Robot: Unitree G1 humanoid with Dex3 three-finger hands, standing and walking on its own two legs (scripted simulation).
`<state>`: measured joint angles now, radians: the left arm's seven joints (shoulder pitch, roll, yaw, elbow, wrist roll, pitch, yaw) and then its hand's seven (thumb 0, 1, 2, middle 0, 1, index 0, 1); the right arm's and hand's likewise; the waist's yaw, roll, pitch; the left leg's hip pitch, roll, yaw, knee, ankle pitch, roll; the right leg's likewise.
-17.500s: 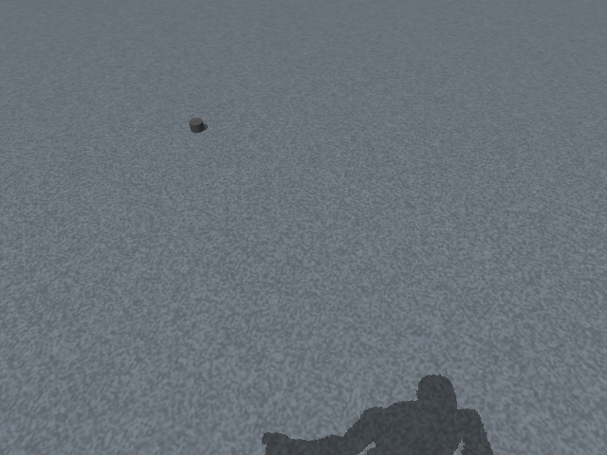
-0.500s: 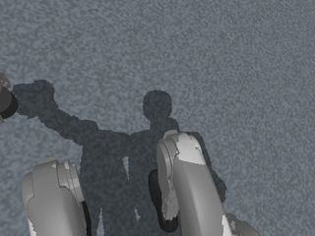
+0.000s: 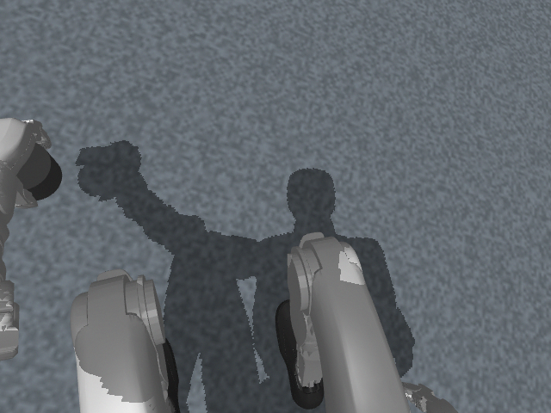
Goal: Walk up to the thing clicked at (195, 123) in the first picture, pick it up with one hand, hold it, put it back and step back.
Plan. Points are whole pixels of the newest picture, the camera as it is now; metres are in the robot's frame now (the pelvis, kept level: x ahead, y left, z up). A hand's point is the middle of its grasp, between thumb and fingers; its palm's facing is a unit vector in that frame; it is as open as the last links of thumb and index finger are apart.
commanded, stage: lift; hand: left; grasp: from above
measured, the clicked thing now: (27, 171) +0.49 +0.29 -0.16
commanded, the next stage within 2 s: hold in 1.50 s
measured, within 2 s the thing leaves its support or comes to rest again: neither
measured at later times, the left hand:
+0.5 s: hand out of the picture +0.41 +0.29 +0.01, palm faces -0.42 -0.09 -0.90, open 9.9 cm
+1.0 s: hand out of the picture +0.35 +0.27 +0.22, palm faces -0.42 -0.12 -0.90, open 9.9 cm
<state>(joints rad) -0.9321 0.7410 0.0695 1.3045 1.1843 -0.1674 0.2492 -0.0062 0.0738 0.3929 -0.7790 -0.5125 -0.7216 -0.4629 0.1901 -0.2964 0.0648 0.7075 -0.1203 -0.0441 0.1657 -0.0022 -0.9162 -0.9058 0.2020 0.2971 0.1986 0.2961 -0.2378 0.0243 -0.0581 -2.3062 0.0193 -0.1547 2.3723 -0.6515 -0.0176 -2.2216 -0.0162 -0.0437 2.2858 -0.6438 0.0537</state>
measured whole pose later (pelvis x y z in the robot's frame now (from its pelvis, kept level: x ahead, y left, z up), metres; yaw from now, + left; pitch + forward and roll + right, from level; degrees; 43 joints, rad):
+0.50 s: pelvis -0.01 +0.00 +0.10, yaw +3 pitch +32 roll -6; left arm -0.63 0.61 -0.02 0.85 1.04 -0.09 0.07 -0.02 0.08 0.46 -0.71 -0.58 -0.66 -0.52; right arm 0.17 -0.28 -0.02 0.64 -0.02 0.03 0.07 0.00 -0.91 -0.91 0.20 0.30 0.20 0.30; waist -0.12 0.05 -0.17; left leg -1.99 0.04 -0.10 2.05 -0.63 -0.01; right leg -1.93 -0.03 -0.03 1.99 -0.62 0.05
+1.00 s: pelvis +0.02 +0.00 +0.28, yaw +5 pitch +20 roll -2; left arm -0.36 0.48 -0.12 0.69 0.97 0.01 0.05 -0.02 0.08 0.46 -0.69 -0.60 -0.65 -0.54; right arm 0.19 -0.24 -0.01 0.69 0.03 0.00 -0.05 0.00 -0.91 -0.90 0.20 0.30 0.20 0.30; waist -0.08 0.05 -0.15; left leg -1.24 0.06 -0.03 1.42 -0.52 -0.01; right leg -1.21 -0.03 -0.01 1.38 -0.51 0.03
